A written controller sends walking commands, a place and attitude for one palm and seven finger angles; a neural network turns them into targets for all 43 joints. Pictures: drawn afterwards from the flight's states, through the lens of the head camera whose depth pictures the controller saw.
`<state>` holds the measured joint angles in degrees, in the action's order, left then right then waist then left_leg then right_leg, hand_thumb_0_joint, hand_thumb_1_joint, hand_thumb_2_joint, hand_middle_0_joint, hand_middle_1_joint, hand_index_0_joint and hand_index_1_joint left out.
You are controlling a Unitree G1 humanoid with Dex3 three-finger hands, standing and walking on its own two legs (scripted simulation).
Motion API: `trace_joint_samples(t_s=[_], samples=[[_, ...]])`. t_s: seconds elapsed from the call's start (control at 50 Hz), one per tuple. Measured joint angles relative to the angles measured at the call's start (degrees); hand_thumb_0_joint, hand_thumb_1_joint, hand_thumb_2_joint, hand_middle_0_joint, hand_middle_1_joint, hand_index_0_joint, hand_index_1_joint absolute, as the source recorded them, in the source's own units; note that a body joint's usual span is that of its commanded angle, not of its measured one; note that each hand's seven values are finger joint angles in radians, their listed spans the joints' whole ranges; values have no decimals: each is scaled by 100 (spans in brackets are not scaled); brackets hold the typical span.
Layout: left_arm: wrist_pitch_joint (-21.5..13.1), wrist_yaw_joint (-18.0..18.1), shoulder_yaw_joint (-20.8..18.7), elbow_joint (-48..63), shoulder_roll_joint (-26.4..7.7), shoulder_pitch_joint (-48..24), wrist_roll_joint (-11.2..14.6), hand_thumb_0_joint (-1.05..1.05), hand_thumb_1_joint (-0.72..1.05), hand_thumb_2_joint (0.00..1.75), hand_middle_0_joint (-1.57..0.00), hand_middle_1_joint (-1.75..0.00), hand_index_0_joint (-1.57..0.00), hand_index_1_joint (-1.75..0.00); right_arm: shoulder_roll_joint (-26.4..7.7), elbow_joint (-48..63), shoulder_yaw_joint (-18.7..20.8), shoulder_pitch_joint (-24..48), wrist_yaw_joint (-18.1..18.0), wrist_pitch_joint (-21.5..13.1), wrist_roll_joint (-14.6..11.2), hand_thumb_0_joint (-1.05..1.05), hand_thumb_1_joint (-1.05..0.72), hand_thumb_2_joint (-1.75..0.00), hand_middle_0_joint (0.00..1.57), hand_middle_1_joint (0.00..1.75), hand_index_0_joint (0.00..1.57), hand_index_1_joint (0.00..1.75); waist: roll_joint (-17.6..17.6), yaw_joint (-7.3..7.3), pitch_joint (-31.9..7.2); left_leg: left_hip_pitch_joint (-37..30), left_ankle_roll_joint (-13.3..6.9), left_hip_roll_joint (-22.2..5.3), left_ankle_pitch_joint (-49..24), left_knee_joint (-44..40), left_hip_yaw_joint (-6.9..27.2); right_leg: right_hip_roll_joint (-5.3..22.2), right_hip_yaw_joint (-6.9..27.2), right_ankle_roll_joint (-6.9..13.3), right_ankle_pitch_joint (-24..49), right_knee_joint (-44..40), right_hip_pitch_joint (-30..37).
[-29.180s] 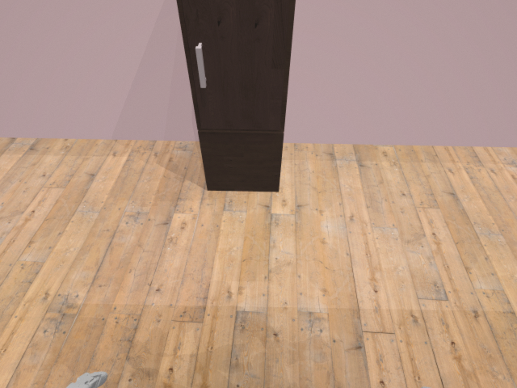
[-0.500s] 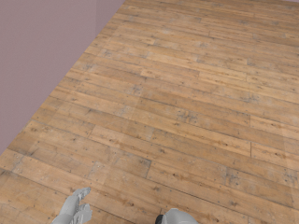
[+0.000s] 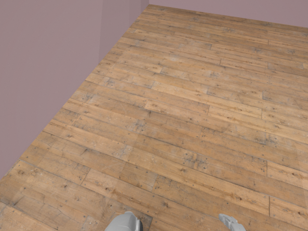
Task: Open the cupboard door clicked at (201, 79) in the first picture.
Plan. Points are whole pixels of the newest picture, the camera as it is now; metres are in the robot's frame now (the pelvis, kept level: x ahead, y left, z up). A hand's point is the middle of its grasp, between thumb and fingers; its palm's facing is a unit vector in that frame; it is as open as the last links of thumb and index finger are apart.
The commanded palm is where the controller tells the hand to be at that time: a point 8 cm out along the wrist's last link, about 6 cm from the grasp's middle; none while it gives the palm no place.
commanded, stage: walk to a spot facing it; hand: left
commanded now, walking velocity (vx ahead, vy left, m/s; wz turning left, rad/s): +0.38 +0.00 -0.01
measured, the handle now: out of the picture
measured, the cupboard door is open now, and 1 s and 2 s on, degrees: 54 54 54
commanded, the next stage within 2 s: turn to face it in 0.26 s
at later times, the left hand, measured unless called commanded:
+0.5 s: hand (128, 152) +0.39 +0.14 -0.16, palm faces -0.10 -0.96 -0.26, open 7.3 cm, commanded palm none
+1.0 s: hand (126, 152) +0.40 +0.16 -0.18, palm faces +0.28 -0.94 -0.20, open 7.3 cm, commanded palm none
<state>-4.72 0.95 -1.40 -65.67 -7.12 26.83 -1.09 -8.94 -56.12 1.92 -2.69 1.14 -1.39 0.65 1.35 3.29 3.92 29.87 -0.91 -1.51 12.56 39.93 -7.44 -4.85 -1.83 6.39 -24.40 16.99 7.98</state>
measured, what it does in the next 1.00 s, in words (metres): walks ahead, turning left: left foot, then right foot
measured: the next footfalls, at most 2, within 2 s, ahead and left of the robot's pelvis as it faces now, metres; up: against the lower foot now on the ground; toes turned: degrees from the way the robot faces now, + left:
left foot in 0.04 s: +0.16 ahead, +0.10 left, +0.00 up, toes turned +6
right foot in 0.46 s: +0.39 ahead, -0.16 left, +0.00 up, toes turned -10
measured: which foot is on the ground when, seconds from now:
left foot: up 0.00-0.02, down 0.04-0.48, up 0.50-0.88, down 0.90-1.00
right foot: down 0.00-0.06, up 0.08-0.44, down 0.46-0.90, up 0.92-1.00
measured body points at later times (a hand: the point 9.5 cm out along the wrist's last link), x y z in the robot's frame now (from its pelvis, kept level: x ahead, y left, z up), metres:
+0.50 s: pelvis +0.27 -0.05 -0.01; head +0.32 -0.08 +0.44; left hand +0.39 +0.19 -0.14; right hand +0.14 -0.25 -0.16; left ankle +0.12 +0.09 -0.71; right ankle +0.35 -0.15 -0.73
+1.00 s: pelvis +0.36 -0.06 -0.01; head +0.40 -0.02 +0.44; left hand +0.38 +0.20 -0.16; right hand +0.53 -0.28 -0.13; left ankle +0.36 +0.05 -0.73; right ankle +0.34 -0.18 -0.67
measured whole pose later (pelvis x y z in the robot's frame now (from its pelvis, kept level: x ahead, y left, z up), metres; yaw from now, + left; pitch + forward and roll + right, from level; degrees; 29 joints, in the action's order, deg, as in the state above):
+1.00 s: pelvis +0.36 -0.06 -0.01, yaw +15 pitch +2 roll +0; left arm 2.4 0.4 -4.2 -54.5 -13.1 7.9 -1.4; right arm -12.2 -51.0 2.7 -8.4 0.2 0.3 1.5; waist 3.0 -1.0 4.2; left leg 23.0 -1.8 -1.9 17.9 38.9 -4.8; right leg 5.4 -7.7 -3.3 -30.8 62.6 -26.3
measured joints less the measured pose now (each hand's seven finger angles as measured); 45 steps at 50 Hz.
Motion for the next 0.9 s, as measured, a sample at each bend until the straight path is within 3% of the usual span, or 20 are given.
trace_joint_samples(t_s=[0.04, 0.08, 0.12, 0.16, 0.22, 0.28, 0.34, 0.44, 0.46, 0.48, 0.52, 0.56, 0.62, 0.7, 0.76, 0.86, 0.9], samples=[[35, -17, 9, -133, 71, 165, 11, 0, 91, 90, -20, -30, -20, -30, -2, 25, -26, -38, -26, -118, 39, 1, -91, -90, 19, 30, 20, 30, -35, -64, 7, -503, -247, 135, -196, -517, -90, 4, -82, -104, -253, 962, -211], [113, -65, 21, -193, 112, 180, 74, 0, 91, 90, -20, -30, -20, -30, 1, 59, -21, -165, -78, -244, 91, 0, -91, -90, 19, 30, 20, 30, -48, -147, 15, -620, -429, 113, -216, -307, -135, 72, -105, -252, -129, 3325, -1162], [200, -83, -15, -155, 82, -2, 48, 0, 90, 90, -20, -30, -20, -30, -2, 17, -22, -433, -116, -275, 69, 0, -91, -90, 19, 30, 20, 30, 18, -155, 18, -888, -405, 180, 260, -278, -189, 237, 19, -293, -13, 5167, -2116], [264, -128, -70, -2, 29, -300, -21, 1, 90, 90, -20, -30, -20, -30, -9, -121, -4, -762, -174, -275, 67, 0, -91, -90, 19, 30, 20, 30, 12, -140, -5, -1223, -307, 228, 371, -589, -171, 489, 59, -364, 368, 5836, -2929], [295, -181, -136, 349, -38, -791, -77, 1, 91, 90, -20, -30, -20, -30, -38, -405, 17, -1220, -257, -296, 45, 0, -93, -90, 20, 30, 20, 30, -6, -107, 4, -1734, -262, 278, 282, -1210, -141, 866, 174, -493, 855, 5575, -3859], [341, -146, -207, 551, -171, -1187, -112, 2, 93, 90, -20, -30, -20, -30, -35, -633, -22, -1616, -229, -278, 33, 0, -93, -90, 19, 30, 20, 30, -38, -131, -3, -2216, -197, 233, 281, -1713, -152, 1107, 158, -587, 1298, 4622, -4339], [368, -201, -249, 642, -368, -1452, -65, 2, 95, 90, -20, -29, -20, -30, -12, -738, -56, -1933, -199, -253, 37, 0, -93, -90, 19, 30, 20, 30, -82, -262, 5, -2619, -57, 136, 421, -1984, -203, 1178, -9, -589, 1676, 3469, -4383], [356, -231, -214, 714, -567, -1863, -36, 1, 93, 90, -20, -29, -20, -30, 43, -843, -119, -2315, -203, -200, 56, 1, -92, -90, 19, 30, 20, 30, -139, -570, 74, -3049, 243, -58, 957, -1878, -278, 981, -327, -472, 1889, 2071, -3862], [303, -228, -190, 746, -594, -1930, -39, 1, 93, 90, -20, -29, -20, -30, 73, -878, -134, -2406, -202, -185, 42, 1, -91, -90, 19, 30, 20, 30, -140, -618, 78, -3050, 305, -112, 1145, -1667, -239, 915, -392, -453, 2028, 1798, -3625], [220, -210, -180, 773, -590, -2006, -48, 1, 93, 90, -20, -29, -20, -30, 96, -932, -146, -2459, -194, -159, 16, 1, -91, -90, 19, 30, 20, 30, -167, -626, 87, -2932, 320, -197, 1349, -1251, -181, 863, -450, -413, 1724, 1716, -3459], [67, -167, -146, 846, -503, -2189, -37, 1, 92, 90, -20, -29, -20, -30, 111, -978, -140, -2349, -189, -59, -61, 1, -91, -90, 19, 30, 20, 30, -254, -667, 211, -2264, 232, -247, 1734, 422, 190, 825, -597, -315, 1188, 1991, -3418], [49, -110, -81, 945, -388, -2296, -5, 0, 92, 90, -20, -29, -20, -30, 126, -934, -122, -2182, -203, 44, -108, 1, -91, -90, 20, 30, 20, 30, -234, -694, 296, -1565, 211, -159, 1920, 1949, 425, 888, -767, -300, 1109, 1938, -3182], [112, -24, -17, 1029, -202, -2279, 15, 0, 91, 90, -20, -29, -20, -30, 102, -782, -79, -1825, -191, 182, -96, 1, -91, -90, 20, 30, 20, 30, -130, -658, 248, -719, 254, -178, 1652, 2837, 436, 940, -985, -265, 1103, 1567, -2787], [150, 61, -110, 1091, -49, -2162, 69, -3, 93, 90, -21, -30, -21, -30, -6, -429, 15, -1329, -148, 279, -37, 1, -91, -90, 19, 30, 20, 30, -31, -630, 72, -80, 348, -313, 1151, 2419, 341, 974, -1298, -288, 1093, 1182, -2422], [224, 43, -127, 1108, -104, -2143, -1, -4, 94, 90, -21, -30, -21, -30, -102, -196, 90, -1003, -103, 326, -4, 1, -91, -90, 19, 30, 20, 30, 6, -598, -37, 26, 389, -376, 918, 1867, 223, 1001, -1540, -320, 961, 1164, -2269], [345, -4, -177, 1099, -247, -2021, -64, -3, 93, 90, -21, -30, -21, -30, -225, 165, 147, -614, -36, 342, 18, 0, -91, -90, 19, 30, 20, 30, 130, -491, -63, -398, 350, -333, 884, 663, 29, 1154, -1848, -429, 544, 1589, -2209], [401, -35, -199, 1112, -298, -1886, -40, -2, 92, 90, -21, -30, -21, -30, -326, 341, 144, -586, -4, 273, 41, 0, -91, -90, 19, 30, 20, 30, 106, -468, -92, -782, 214, -270, 325, -161, 45, 1271, -1949, -526, 232, 2066, -2309]])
